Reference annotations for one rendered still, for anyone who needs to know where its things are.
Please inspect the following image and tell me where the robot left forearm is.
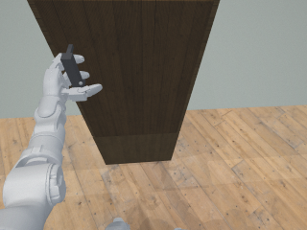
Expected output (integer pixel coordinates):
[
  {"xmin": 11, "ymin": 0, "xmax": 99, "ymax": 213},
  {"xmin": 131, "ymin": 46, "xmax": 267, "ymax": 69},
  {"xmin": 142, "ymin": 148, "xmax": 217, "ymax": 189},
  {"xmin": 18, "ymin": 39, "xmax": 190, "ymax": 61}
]
[{"xmin": 2, "ymin": 95, "xmax": 67, "ymax": 207}]

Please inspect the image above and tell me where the handle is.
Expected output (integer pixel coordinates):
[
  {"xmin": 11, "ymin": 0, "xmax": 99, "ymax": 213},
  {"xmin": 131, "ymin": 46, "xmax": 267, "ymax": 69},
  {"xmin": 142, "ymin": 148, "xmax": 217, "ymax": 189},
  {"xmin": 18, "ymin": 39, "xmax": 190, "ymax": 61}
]
[{"xmin": 60, "ymin": 44, "xmax": 86, "ymax": 93}]

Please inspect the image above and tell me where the robot left shin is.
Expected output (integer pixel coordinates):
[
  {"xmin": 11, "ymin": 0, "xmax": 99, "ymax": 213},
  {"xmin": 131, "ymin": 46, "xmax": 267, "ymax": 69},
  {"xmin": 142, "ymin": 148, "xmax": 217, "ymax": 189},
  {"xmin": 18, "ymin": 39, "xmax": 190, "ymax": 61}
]
[{"xmin": 113, "ymin": 218, "xmax": 123, "ymax": 222}]

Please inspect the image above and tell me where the robot left upper arm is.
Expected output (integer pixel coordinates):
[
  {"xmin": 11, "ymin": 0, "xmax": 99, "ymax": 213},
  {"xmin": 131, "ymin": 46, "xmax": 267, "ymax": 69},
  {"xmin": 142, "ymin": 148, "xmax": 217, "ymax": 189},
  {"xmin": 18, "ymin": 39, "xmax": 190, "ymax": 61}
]
[{"xmin": 0, "ymin": 163, "xmax": 66, "ymax": 230}]

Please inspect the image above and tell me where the left robot hand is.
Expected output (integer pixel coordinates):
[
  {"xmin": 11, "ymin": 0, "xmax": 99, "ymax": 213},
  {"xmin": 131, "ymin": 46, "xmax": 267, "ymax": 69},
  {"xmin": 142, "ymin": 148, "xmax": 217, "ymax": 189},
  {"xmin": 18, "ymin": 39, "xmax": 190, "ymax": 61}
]
[{"xmin": 42, "ymin": 53, "xmax": 103, "ymax": 103}]

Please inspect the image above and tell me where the cupboard door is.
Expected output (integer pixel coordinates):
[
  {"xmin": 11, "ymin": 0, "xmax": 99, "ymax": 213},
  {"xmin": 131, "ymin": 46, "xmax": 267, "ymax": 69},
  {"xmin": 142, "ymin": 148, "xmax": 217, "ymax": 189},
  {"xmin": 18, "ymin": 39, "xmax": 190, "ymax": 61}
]
[{"xmin": 33, "ymin": 0, "xmax": 214, "ymax": 137}]

